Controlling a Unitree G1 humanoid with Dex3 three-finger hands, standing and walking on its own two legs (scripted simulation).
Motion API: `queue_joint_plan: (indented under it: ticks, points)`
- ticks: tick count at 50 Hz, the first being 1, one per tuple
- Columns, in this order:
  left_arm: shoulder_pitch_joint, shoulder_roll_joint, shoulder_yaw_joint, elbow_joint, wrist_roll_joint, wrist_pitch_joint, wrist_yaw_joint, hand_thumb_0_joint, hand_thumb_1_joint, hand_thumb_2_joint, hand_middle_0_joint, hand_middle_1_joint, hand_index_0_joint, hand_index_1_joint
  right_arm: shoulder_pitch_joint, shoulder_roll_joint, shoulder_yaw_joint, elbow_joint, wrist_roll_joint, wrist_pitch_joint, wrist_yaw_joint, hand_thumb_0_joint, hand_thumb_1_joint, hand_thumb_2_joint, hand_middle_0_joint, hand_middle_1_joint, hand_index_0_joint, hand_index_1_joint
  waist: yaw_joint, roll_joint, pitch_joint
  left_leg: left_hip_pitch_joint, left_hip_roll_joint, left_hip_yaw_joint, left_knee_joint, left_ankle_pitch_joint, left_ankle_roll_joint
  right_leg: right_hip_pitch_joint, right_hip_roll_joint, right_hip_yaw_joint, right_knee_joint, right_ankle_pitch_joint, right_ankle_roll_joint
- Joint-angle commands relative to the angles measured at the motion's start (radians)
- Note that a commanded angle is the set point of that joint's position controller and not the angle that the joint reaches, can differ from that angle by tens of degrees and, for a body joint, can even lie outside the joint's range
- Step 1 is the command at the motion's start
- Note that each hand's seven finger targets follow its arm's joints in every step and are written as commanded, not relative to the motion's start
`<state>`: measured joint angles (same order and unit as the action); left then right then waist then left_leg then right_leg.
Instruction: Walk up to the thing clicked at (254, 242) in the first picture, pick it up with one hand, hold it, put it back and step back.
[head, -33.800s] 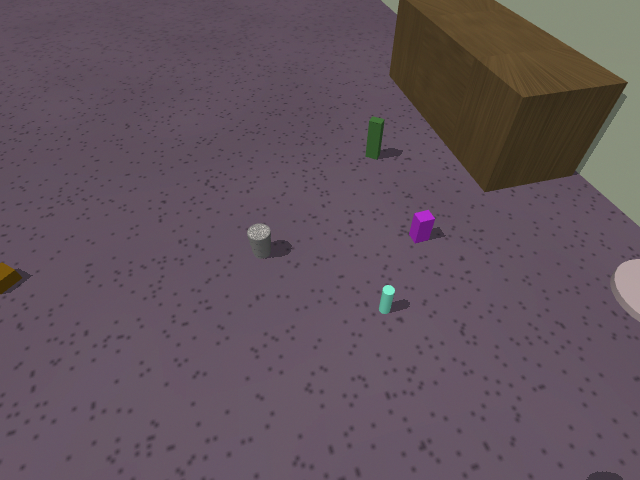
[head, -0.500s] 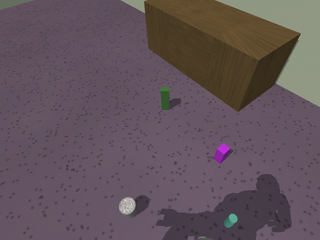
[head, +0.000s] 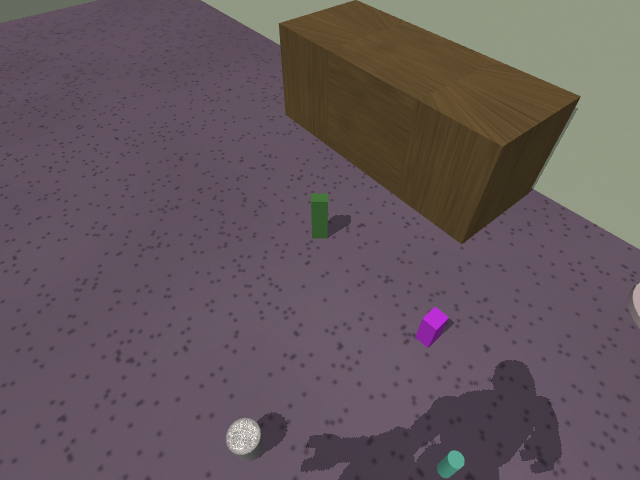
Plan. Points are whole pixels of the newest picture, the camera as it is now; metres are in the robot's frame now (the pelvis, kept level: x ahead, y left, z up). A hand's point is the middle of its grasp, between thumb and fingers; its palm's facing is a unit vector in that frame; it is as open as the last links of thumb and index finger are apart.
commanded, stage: walk up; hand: left
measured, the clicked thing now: (246, 442) +0.35 +0.22 -0.71
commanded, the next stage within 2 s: none
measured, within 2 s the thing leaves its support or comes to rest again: neither
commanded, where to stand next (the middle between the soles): -0.04 +0.00 m, yaw -2 degrees
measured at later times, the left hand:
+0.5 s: hand out of the picture +0.06 +0.35 -0.17, palm faces -0.06 -0.89 -0.46, open 7.4 cm
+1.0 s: hand out of the picture +0.11 +0.28 -0.17, palm faces -0.17 -0.94 -0.29, open 7.4 cm
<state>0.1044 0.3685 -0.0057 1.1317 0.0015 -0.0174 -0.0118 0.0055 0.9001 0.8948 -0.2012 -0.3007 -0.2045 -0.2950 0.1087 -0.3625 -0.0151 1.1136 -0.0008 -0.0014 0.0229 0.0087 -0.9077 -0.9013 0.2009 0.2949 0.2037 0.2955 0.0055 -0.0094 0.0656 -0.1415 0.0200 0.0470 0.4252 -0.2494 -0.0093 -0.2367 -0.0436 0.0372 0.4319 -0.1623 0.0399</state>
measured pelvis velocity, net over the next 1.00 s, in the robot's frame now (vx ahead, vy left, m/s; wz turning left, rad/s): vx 0.00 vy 0.02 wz -0.11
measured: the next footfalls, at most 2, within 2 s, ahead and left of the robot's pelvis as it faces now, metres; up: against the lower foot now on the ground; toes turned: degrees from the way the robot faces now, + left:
left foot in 0.48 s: -0.02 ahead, +0.18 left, +0.00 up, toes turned +0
right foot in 1.04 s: +0.10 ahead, -0.14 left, +0.00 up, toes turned -5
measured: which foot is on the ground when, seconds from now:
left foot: down 0.00-0.28, up 0.30-0.46, down 0.48-1.00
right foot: down 0.00-0.50, up 0.52-1.00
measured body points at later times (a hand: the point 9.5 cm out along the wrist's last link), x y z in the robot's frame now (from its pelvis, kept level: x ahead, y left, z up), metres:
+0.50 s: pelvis -0.04 +0.06 -0.03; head +0.03 +0.06 +0.42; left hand +0.06 +0.39 -0.14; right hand +0.07 -0.27 -0.14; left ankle -0.06 +0.18 -0.75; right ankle +0.05 -0.14 -0.74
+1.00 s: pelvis +0.00 +0.02 -0.01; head +0.02 +0.05 +0.44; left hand +0.12 +0.33 -0.15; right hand -0.05 -0.33 -0.09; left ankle -0.06 +0.18 -0.74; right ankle +0.05 -0.14 -0.72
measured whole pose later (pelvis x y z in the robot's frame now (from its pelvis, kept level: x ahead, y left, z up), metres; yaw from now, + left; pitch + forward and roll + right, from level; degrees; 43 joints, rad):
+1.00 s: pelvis +0.00 +0.02 -0.01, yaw -6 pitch -4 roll +1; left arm 0.17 0.45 0.07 0.95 0.03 0.07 -0.09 0.01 0.90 0.90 -0.20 -0.30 -0.20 -0.29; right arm 0.39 -0.42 -0.08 0.92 -0.02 -0.07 -0.02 0.01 -0.90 -0.90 0.20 0.30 0.21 0.30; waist -0.02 -0.11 0.12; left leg -0.03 0.08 0.09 0.49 -0.38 -0.05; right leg -0.39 -0.04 0.08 0.73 -0.30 -0.01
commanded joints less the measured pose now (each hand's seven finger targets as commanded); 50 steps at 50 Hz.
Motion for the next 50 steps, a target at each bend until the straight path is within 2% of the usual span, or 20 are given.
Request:
queue_joint_plan:
  ticks: [1,9,11,12,14,15,18,21,23,24,25,26,27,29,31,34,38,44,48,50]
  points:
    - [-0.036,0.208,0.041,-0.051,-0.006,-0.024,0.022,0.000,0.900,0.900,-0.200,-0.300,-0.200,-0.300,-0.051,-0.222,-0.043,-0.049,0.002,-0.015,-0.019,0.000,-0.900,-0.900,0.200,0.300,0.200,0.300,-0.006,0.024,-0.111,0.027,0.105,-0.083,-0.089,0.125,0.043,0.065,-0.083,0.060,-0.054,0.198,-0.063]
    - [-0.052,0.204,0.044,-0.043,-0.001,-0.024,0.029,0.000,0.900,0.900,-0.200,-0.300,-0.200,-0.300,-0.071,-0.213,-0.047,-0.045,0.004,-0.008,-0.020,0.000,-0.900,-0.900,0.200,0.300,0.200,0.300,-0.009,-0.013,-0.154,0.094,0.110,-0.064,-0.076,0.248,0.039,0.096,-0.096,0.050,-0.057,0.307,-0.057]
    - [0.008,0.309,0.088,-0.047,-0.025,-0.015,0.070,0.000,0.900,0.900,-0.200,-0.300,-0.200,-0.300,-0.110,-0.248,-0.077,-0.084,-0.005,0.045,-0.013,0.000,-0.900,-0.900,0.200,0.300,0.200,0.300,0.023,-0.014,-0.059,-0.015,0.055,-0.040,0.111,0.385,0.028,0.068,-0.168,0.106,0.005,0.630,-0.101]
    - [0.027,0.324,0.095,-0.051,-0.024,-0.012,0.078,0.000,0.900,0.900,-0.200,-0.300,-0.200,-0.300,-0.104,-0.230,-0.077,-0.097,-0.002,0.052,-0.010,0.000,-0.900,-0.900,0.200,0.300,0.200,0.300,0.029,-0.059,-0.069,-0.058,0.017,-0.030,0.177,0.287,0.020,0.105,-0.212,0.155,-0.012,0.687,-0.141]
    - [0.044,0.348,0.107,-0.080,-0.009,-0.012,0.095,0.000,0.900,0.900,-0.200,-0.300,-0.200,-0.300,-0.104,-0.205,-0.080,-0.138,-0.014,0.069,-0.002,0.000,-0.900,-0.900,0.200,0.300,0.200,0.300,0.047,-0.152,-0.094,-0.192,-0.055,-0.072,0.427,-0.270,0.017,0.155,-0.341,0.294,-0.046,0.786,-0.267]
    - [0.030,0.354,0.111,-0.108,0.003,-0.013,0.098,0.000,0.900,0.900,-0.200,-0.300,-0.200,-0.300,-0.077,-0.201,-0.082,-0.158,-0.021,0.083,0.005,0.000,-0.900,-0.900,0.200,0.300,0.200,0.300,0.039,-0.135,-0.102,-0.194,-0.023,-0.126,0.523,-0.301,0.018,0.105,-0.367,0.302,-0.053,0.697,-0.293]
    - [-0.056,0.321,0.108,-0.167,0.022,-0.004,0.099,0.000,0.900,0.900,-0.200,-0.300,-0.200,-0.300,-0.036,-0.203,-0.092,-0.181,-0.017,0.096,0.027,0.000,-0.900,-0.900,0.200,0.300,0.200,0.300,-0.012,-0.147,-0.142,-0.177,-0.003,-0.151,0.586,-0.253,0.026,0.018,-0.286,0.175,-0.023,0.464,-0.263]
    - [-0.076,0.303,0.102,-0.209,0.056,0.002,0.079,0.000,0.900,0.900,-0.200,-0.300,-0.200,-0.300,0.032,-0.202,-0.102,-0.171,-0.007,0.079,0.024,0.000,-0.900,-0.900,0.200,0.300,0.200,0.300,-0.020,-0.211,-0.234,-0.110,-0.006,-0.090,0.350,-0.244,0.016,0.043,-0.212,0.121,0.039,0.201,-0.224]
    - [-0.128,0.241,0.079,-0.230,0.048,0.028,0.052,0.000,0.900,0.900,-0.200,-0.300,-0.200,-0.300,0.127,-0.177,-0.099,-0.105,-0.007,0.041,0.008,0.000,-0.900,-0.900,0.200,0.300,0.200,0.300,-0.070,-0.165,-0.241,0.088,-0.014,-0.041,-0.024,-0.057,0.001,-0.074,-0.112,0.064,0.175,-0.140,-0.175]
    - [-0.109,0.170,0.064,-0.231,0.034,0.048,0.045,0.000,0.900,0.900,-0.200,-0.300,-0.200,-0.300,0.158,-0.206,-0.110,-0.090,-0.025,0.016,-0.005,0.000,-0.900,-0.900,0.200,0.300,0.200,0.300,-0.091,-0.018,-0.206,0.176,0.007,-0.124,-0.138,-0.035,-0.008,-0.204,0.014,0.053,0.339,-0.304,-0.129]
    - [-0.089,0.124,0.057,-0.265,0.030,0.057,0.043,0.000,0.900,0.900,-0.200,-0.300,-0.200,-0.300,0.171,-0.339,-0.135,-0.106,-0.054,-0.004,-0.022,0.000,-0.900,-0.900,0.200,0.300,0.200,0.300,-0.074,0.180,-0.138,0.170,0.240,-0.483,-0.192,-0.033,0.015,-0.407,0.129,0.084,0.525,-0.468,-0.085]
    - [-0.043,0.195,0.081,-0.243,0.032,0.072,0.046,0.000,0.900,0.900,-0.200,-0.300,-0.200,-0.300,0.105,-0.409,-0.143,-0.148,-0.054,-0.017,-0.039,0.000,-0.900,-0.900,0.200,0.300,0.200,0.300,-0.033,0.049,-0.103,0.055,0.345,-0.571,-0.184,-0.096,0.078,-0.410,0.087,0.202,0.561,-0.402,-0.082]
    - [-0.077,0.236,0.087,-0.226,0.031,0.074,0.050,0.000,0.900,0.900,-0.200,-0.300,-0.200,-0.300,0.014,-0.449,-0.138,-0.168,-0.032,-0.026,-0.045,0.000,-0.900,-0.900,0.200,0.300,0.200,0.300,-0.039,0.143,-0.048,-0.123,0.427,-0.679,-0.234,-0.183,0.166,-0.314,0.029,0.246,0.533,-0.392,-0.072]
    - [-0.070,0.296,0.116,-0.227,0.045,0.081,0.020,0.000,0.900,0.900,-0.200,-0.300,-0.200,-0.300,-0.012,-0.401,-0.141,-0.163,-0.028,-0.049,-0.075,0.000,-0.900,-0.900,0.200,0.300,0.200,0.300,0.004,0.063,0.023,-0.008,0.334,-0.485,-0.137,0.058,0.148,-0.396,0.033,0.280,0.622,-0.260,-0.056]
    - [0.059,0.298,0.132,-0.234,0.057,0.100,-0.018,0.000,0.900,0.900,-0.200,-0.300,-0.200,-0.300,0.131,-0.376,-0.153,-0.153,-0.015,-0.064,-0.111,0.000,-0.900,-0.900,0.200,0.300,0.200,0.300,0.019,0.032,-0.038,0.235,0.253,-0.296,-0.010,0.427,0.051,-0.487,0.069,0.242,0.645,-0.168,-0.059]
    - [-0.002,0.261,0.136,-0.277,0.052,0.109,-0.042,0.000,0.900,0.900,-0.200,-0.300,-0.200,-0.300,0.255,-0.310,-0.149,-0.138,-0.014,-0.082,-0.117,0.000,-0.900,-0.900,0.200,0.300,0.200,0.300,-0.034,0.090,-0.041,0.222,0.231,-0.266,-0.054,0.412,-0.002,-0.429,0.080,0.231,0.664,-0.118,-0.048]
    - [0.030,0.258,0.134,-0.278,0.039,0.103,-0.060,0.000,0.900,0.900,-0.200,-0.300,-0.200,-0.300,0.236,-0.305,-0.144,-0.187,-0.017,-0.097,-0.106,0.000,-0.900,-0.900,0.200,0.300,0.200,0.300,-0.031,0.148,0.027,0.150,0.230,-0.240,-0.125,0.148,0.043,-0.417,0.079,0.230,0.645,-0.067,-0.034]
    - [-0.033,0.255,0.124,-0.297,0.031,0.060,-0.070,0.000,0.900,0.900,-0.200,-0.300,-0.200,-0.300,0.288,-0.313,-0.134,-0.228,-0.023,-0.104,-0.071,0.000,-0.900,-0.900,0.200,0.300,0.200,0.300,-0.069,0.205,0.115,0.126,0.268,-0.204,-0.172,0.063,0.171,-0.387,0.029,0.126,0.453,-0.127,-0.029]
    - [-0.025,0.204,0.113,-0.294,0.017,0.041,-0.064,0.000,0.900,0.900,-0.200,-0.300,-0.200,-0.300,0.238,-0.304,-0.112,-0.265,-0.020,-0.087,-0.058,0.000,-0.900,-0.900,0.200,0.300,0.200,0.300,-0.041,0.261,0.101,0.019,0.218,-0.044,-0.025,0.412,0.145,-0.148,0.003,-0.026,0.227,-0.176,-0.053]
    - [0.047,0.192,0.117,-0.250,0.010,0.033,-0.045,0.000,0.900,0.900,-0.200,-0.300,-0.200,-0.300,0.211,-0.300,-0.100,-0.278,-0.007,-0.066,-0.059,0.000,-0.900,-0.900,0.200,0.300,0.200,0.300,-0.010,0.228,0.033,-0.031,0.177,-0.004,0.126,0.558,0.125,0.030,0.040,-0.083,0.099,-0.060,-0.072]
